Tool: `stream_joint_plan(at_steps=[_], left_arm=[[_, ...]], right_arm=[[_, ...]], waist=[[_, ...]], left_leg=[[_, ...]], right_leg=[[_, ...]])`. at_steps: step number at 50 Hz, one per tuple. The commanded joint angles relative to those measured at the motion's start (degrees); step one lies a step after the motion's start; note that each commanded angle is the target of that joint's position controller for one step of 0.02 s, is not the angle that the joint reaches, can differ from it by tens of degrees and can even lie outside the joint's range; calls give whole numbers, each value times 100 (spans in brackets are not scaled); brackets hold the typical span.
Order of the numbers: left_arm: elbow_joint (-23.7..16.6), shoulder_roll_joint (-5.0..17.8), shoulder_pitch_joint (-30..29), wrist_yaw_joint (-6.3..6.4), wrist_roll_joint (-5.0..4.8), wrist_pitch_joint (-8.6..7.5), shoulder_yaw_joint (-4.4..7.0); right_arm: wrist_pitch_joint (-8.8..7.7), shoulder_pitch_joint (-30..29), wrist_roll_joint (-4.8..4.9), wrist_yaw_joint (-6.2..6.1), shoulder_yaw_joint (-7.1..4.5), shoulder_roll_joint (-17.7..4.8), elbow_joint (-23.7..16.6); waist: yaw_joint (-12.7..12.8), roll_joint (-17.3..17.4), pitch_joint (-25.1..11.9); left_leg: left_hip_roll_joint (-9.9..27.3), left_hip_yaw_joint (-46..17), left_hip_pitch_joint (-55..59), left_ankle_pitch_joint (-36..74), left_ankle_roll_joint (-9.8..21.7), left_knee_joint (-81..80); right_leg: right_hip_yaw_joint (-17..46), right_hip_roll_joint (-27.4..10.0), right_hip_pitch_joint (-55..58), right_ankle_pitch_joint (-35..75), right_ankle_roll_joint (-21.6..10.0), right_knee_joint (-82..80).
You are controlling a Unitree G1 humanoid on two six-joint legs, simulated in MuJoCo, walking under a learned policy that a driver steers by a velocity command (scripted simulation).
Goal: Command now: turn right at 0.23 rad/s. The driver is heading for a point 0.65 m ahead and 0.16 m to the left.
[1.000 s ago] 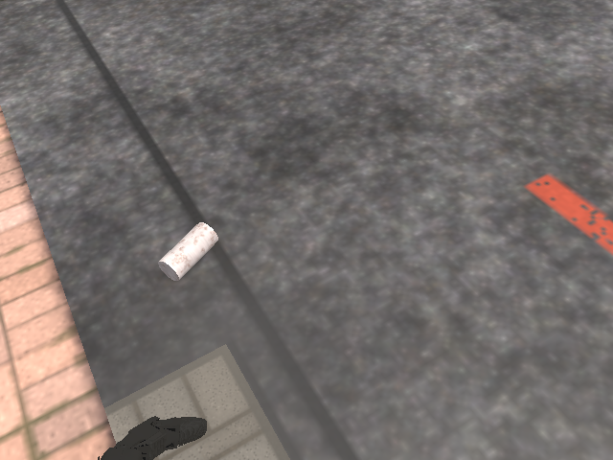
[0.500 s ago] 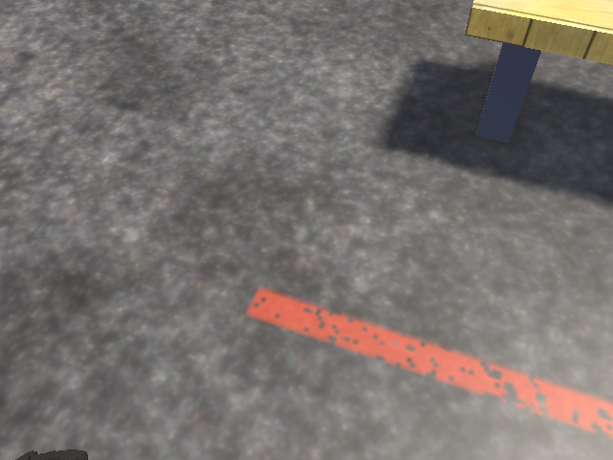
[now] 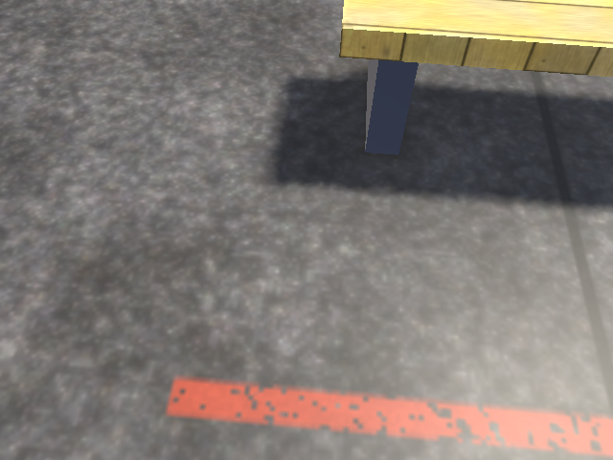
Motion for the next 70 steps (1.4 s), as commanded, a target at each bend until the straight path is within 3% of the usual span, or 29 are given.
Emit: stream_joint_plan(at_steps=[1,3,4,5,6,7,11,13,15,17,34,35,36,38,39,40,42,45,46,49,50,51,52,53,55,57,59,67,70], left_arm=[[-352,655,-297,37,-4,-69,204],[-205,253,-120,6,41,-113,79],[-128,-17,228,-13,147,-126,3],[-142,29,482,17,77,-144,34],[-177,341,314,64,1,-118,117],[-112,487,163,110,-24,-84,183],[203,57,473,115,71,-39,100],[196,194,422,104,118,-77,100],[257,499,386,104,34,-88,185],[323,195,435,105,73,-98,131],[909,151,648,281,50,-116,168],[1052,80,879,278,35,-105,167],[1093,181,905,263,-23,-118,214],[736,191,152,210,-167,-285,220],[526,259,-341,170,-236,-396,233],[456,247,-512,135,-243,-514,248],[643,195,-130,48,-207,-702,254],[851,17,102,-22,-149,-781,191],[741,-27,76,-279,297,-564,147],[958,98,915,-300,172,-386,211],[1159,272,1609,-231,173,-433,270],[1425,712,2726,-129,277,-556,389],[1277,1292,3011,-51,400,-663,407],[1064,1263,2120,-3,371,-600,391],[846,764,1118,-57,160,-684,243],[890,482,1017,-17,149,-774,138],[1108,390,1310,-30,155,-839,113],[1596,203,2185,36,184,-888,53],[1711,347,2120,121,172,-839,40]], right_arm=[[-3,885,-8,9,-95,-281,-47],[-37,864,-179,45,-129,-197,-100],[-56,674,-320,11,-194,-591,-317],[-29,339,-379,-10,-182,-736,-492],[-27,-6,-372,-13,-195,-719,-577],[-51,-173,-324,-15,-163,-539,-607],[-86,-277,-82,-34,-81,-227,-514],[-135,100,-51,-13,-77,-112,-419],[-182,388,-87,33,-113,-178,-443],[-177,68,-83,39,-118,-126,-464],[-113,71,-53,41,-227,59,-115],[-85,301,-42,24,-256,22,18],[-34,586,46,7,-385,-319,109],[-71,1157,140,-40,-532,-813,266],[-198,1249,96,-71,-543,-861,300],[-342,1157,49,-89,-508,-764,293],[-478,813,80,-69,-455,-537,209],[-433,517,183,-23,-478,-576,186],[-387,712,-189,82,-517,-702,318],[-317,594,-119,169,-571,-739,384],[-329,441,-149,179,-514,-575,341],[-355,74,-230,195,-363,-88,188],[-416,-297,-148,145,-201,525,-252],[-410,37,-68,166,-241,270,-347],[-364,334,-145,281,-349,-230,-134],[-227,707,-220,422,-403,-318,133],[-87,571,-157,483,-373,-176,140],[6,-970,-146,604,-252,-31,-234],[-21,-1181,-105,616,-153,56,-388]], waist=[[-271,-699,-1252],[-367,-617,-1055],[-131,335,-703],[112,1500,-648],[48,1672,-484],[33,1288,-298],[184,930,-399],[27,679,-547],[-237,-61,-562],[-51,27,-547],[-23,152,-317],[-29,284,-547],[-181,510,-343],[-502,1233,478],[-624,1201,808],[-547,945,809],[-290,568,226],[-128,737,-98],[-107,754,-112],[319,616,8],[675,224,-56],[1283,-1012,-286],[1297,-1928,-370],[650,-1223,-179],[73,-358,98],[-100,-592,8],[-90,-464,270],[220,-192,897],[69,-289,872]], left_leg=[[-208,305,1589,1367,86,-1071],[-314,413,2368,2098,295,-1952],[588,-682,2258,2620,581,-2577],[1543,-1653,1611,2640,1390,-3235],[1612,-2050,1143,1557,1740,-3561],[1323,-1868,1027,1079,1607,-3487],[662,-779,1203,1944,1106,-2885],[440,-625,1478,1777,909,-2615],[140,-365,1547,1621,792,-2564],[137,-272,1664,1843,828,-2464],[28,-150,1803,2152,857,-2594],[-27,-148,1918,848,927,-2740],[133,-531,1981,-1147,1144,-3062],[1498,-2783,1941,-3662,1947,-4340],[1956,-3583,1941,-3458,2222,-4677],[2080,-3683,2238,-2880,2229,-4652],[1706,-2844,2634,-1790,1899,-4494],[891,-1172,1846,-481,1481,-4493],[525,-630,1526,-677,1463,-4527],[575,-418,435,-1256,1468,-3956],[397,-247,-135,-1072,1387,-3138],[-262,278,-1034,-457,1195,-724],[-912,-164,-2232,-804,1141,1230],[-573,-728,-2693,34,1223,2017],[-28,-667,-2222,1118,1013,1835],[90,-403,-1604,1475,774,1872],[99,-319,-1787,1908,739,1984],[63,669,-2251,2507,1037,538],[-183,1333,-1405,2226,1350,-494]], right_leg=[[729,-1148,177,1746,-1083,-444],[467,-684,-305,-195,-485,-46],[96,-108,-638,-1498,49,741],[-44,18,-362,-2054,333,1327],[-7,-225,-190,-2040,400,1664],[25,-329,-67,-1700,403,1731],[-132,-382,908,-626,430,386],[71,-500,1164,325,364,-8],[110,-499,1062,423,134,165],[114,-477,1020,298,210,17],[74,-512,1208,402,370,-141],[-176,-320,1236,-576,347,-18],[-482,-91,712,-1635,270,445],[-562,-251,-834,-2002,91,1785],[-128,-546,-1554,-2188,-38,2571],[94,-793,-2126,-1946,-144,3008],[131,-1020,-2145,-1316,-268,2887],[-416,-759,-504,-816,-77,1435],[-820,-377,162,-1057,-5,763],[-1335,-119,2005,-301,5,78],[-1218,-119,2868,-564,-46,-12],[72,-964,3801,-1748,-130,-658],[2980,-2453,3624,-4277,-301,-1984],[4160,-2915,3005,-5186,-644,-2567],[2420,-2392,2198,-3658,-438,-2281],[1103,-1900,1809,-2497,-213,-2473],[316,-1730,1793,-1631,-106,-2565],[-1544,-1520,2721,742,57,-2795],[-2151,-1455,3047,3592,223,-2397]])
